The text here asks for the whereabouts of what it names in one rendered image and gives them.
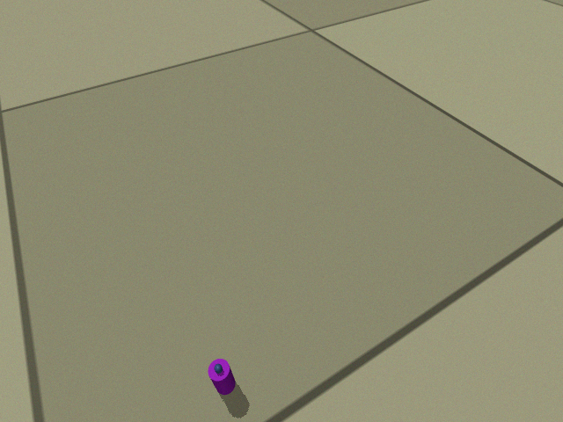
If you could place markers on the bottle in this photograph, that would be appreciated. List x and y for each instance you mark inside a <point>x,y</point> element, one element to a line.
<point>220,374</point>

